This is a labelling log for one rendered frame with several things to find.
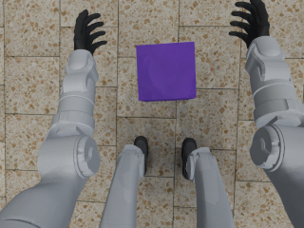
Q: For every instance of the carton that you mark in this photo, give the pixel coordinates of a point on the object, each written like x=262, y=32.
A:
x=166, y=72

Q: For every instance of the robot shin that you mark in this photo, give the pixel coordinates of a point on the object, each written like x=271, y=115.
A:
x=130, y=147
x=200, y=150

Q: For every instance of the right robot hand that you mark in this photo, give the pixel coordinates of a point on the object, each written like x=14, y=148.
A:
x=258, y=21

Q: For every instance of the left robot hand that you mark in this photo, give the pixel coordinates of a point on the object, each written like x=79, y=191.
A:
x=82, y=38

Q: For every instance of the right robot forearm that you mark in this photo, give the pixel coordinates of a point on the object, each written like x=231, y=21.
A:
x=272, y=85

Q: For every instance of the right robot upper arm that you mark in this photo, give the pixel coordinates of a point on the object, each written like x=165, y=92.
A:
x=279, y=150

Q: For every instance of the left robot forearm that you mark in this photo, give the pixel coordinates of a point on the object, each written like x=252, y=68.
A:
x=77, y=98

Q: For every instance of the left robot upper arm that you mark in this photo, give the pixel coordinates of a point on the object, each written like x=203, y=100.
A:
x=65, y=165

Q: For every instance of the right robot shin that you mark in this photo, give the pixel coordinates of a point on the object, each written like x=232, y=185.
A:
x=200, y=150

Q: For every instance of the left robot shin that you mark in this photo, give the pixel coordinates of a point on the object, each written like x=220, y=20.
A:
x=130, y=147

